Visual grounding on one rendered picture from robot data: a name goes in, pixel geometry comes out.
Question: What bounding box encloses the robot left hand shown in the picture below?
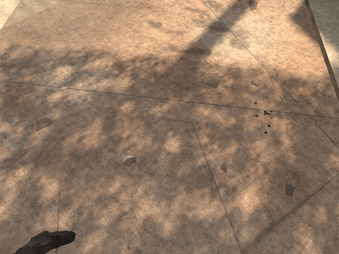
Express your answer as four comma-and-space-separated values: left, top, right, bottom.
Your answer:
13, 231, 76, 254

